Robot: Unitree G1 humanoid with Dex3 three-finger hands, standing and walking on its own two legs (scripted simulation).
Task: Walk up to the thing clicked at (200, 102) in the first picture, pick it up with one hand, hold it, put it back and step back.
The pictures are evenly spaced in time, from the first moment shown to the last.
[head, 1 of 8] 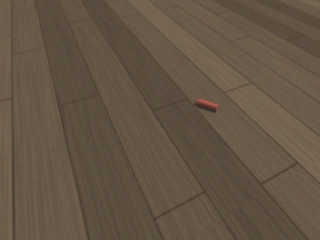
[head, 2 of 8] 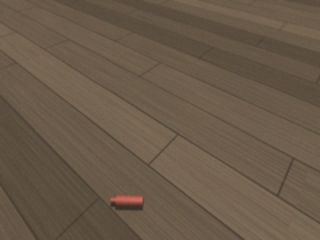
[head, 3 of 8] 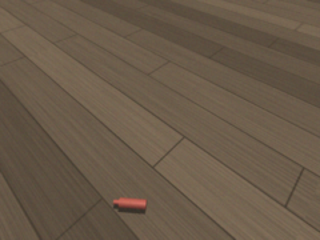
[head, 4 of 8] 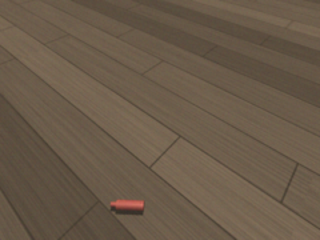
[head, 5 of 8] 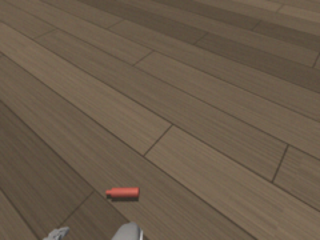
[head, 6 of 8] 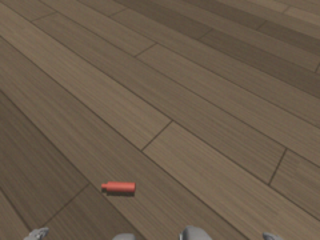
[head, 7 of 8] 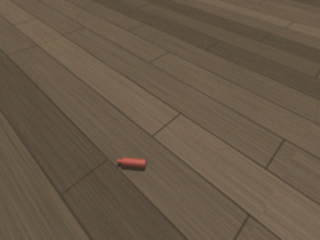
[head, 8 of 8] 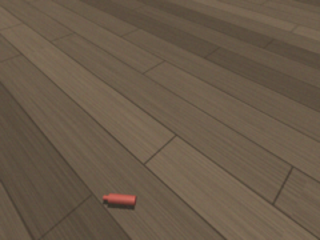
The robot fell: no
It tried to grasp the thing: no
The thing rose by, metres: 0.00
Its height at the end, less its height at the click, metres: +0.00
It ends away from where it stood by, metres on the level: 0.00
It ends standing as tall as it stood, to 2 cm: yes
